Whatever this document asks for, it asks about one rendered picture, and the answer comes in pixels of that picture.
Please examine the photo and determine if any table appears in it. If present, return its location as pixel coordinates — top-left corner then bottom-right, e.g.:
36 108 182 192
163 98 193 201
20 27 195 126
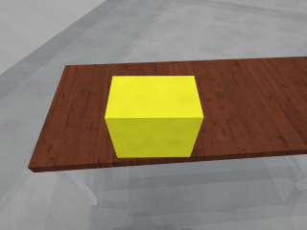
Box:
28 57 307 207

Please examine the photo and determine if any carton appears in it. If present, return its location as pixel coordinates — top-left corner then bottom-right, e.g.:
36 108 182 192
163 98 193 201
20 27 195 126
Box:
105 76 204 158

